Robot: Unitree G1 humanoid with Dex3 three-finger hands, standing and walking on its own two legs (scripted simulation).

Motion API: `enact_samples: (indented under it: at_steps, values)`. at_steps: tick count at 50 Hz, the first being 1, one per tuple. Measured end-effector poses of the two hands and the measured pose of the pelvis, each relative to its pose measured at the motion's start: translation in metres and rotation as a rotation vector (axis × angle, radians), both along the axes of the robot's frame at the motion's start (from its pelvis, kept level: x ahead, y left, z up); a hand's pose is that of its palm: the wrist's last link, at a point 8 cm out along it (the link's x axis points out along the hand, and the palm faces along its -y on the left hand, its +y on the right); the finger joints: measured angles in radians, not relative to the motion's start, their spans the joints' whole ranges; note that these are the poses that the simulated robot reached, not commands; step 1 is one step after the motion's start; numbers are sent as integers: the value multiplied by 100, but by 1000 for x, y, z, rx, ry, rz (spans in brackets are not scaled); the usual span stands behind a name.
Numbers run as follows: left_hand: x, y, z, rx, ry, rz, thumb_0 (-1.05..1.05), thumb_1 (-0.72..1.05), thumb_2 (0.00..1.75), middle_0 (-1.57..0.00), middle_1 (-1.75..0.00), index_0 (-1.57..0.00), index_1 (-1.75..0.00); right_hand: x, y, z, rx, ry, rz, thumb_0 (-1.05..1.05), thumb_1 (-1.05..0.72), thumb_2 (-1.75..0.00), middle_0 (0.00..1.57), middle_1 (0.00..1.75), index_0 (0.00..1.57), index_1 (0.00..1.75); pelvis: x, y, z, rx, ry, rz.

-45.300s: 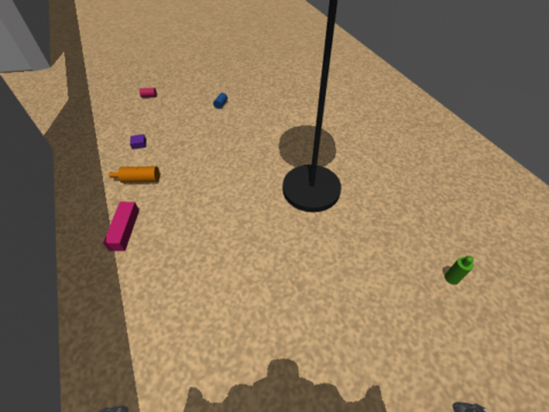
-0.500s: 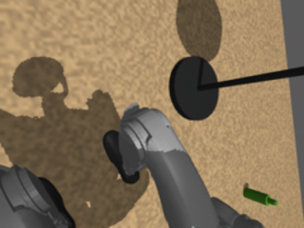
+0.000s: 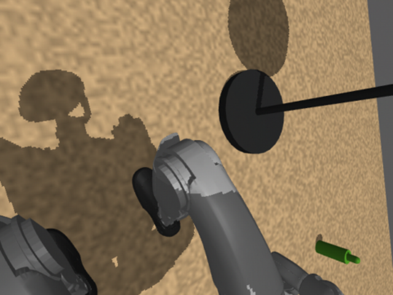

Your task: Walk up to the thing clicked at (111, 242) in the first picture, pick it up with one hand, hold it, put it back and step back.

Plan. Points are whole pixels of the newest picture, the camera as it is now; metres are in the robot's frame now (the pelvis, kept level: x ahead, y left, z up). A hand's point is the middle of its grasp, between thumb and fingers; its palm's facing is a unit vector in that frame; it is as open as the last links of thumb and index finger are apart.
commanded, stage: withdraw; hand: left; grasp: from above
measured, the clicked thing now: out of the picture +0.47 +0.38 -0.30
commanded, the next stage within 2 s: home in 0.88 s
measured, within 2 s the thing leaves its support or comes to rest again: neither
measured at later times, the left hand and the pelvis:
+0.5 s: hand out of the picture +0.46 +0.40 -0.13, palm faces -0.27 -0.28 -0.92, open 14.1 cm; pelvis +0.01 +0.00 +0.01, yaw +3 degrees
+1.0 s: hand out of the picture +0.45 +0.38 -0.16, palm faces -0.62 -0.14 -0.77, open 13.9 cm; pelvis -0.01 +0.00 +0.01, yaw +5 degrees
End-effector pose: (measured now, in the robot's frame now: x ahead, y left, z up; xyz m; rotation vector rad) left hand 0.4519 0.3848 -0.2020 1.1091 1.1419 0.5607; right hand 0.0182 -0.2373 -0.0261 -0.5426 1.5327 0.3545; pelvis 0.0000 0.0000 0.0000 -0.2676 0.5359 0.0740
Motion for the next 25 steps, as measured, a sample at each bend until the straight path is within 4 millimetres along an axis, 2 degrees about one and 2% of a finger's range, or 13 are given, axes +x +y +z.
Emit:
enact_samples:
  at_steps: [8,12,15,19,22,25]
  values:
    - [2,1,1,-14,-23,13,0,-52,105,-9,-110,-9,-111,-1,1,0,-6,-9,-2,1,-92,-90,20,30,20,30,-1,1,0,-3,-4,-1]
    - [12,7,13,-13,-78,12,0,-54,104,-8,-107,-8,-108,-1,1,3,-16,-9,-18,1,-92,-90,20,30,20,30,-1,1,2,-2,6,0]
    - [25,16,36,12,-128,-31,0,-55,103,-9,-106,-8,-107,2,1,3,-21,-17,-44,1,-92,-90,20,30,20,30,2,1,5,-1,29,1]
    - [37,24,83,57,-159,-152,0,-56,103,-9,-105,-8,-106,13,-3,-3,-13,-48,-109,1,-92,-90,20,30,20,30,10,1,9,2,77,8]
    - [29,23,110,78,-64,-258,0,-55,102,-8,-104,-8,-105,24,-6,-16,9,-83,-139,0,-92,-90,20,30,20,30,14,3,11,10,82,21]
    - [14,19,126,46,0,-312,0,-54,102,-8,-104,-8,-105,37,-7,-27,33,-129,-152,0,-91,-90,20,30,20,30,12,5,14,29,67,32]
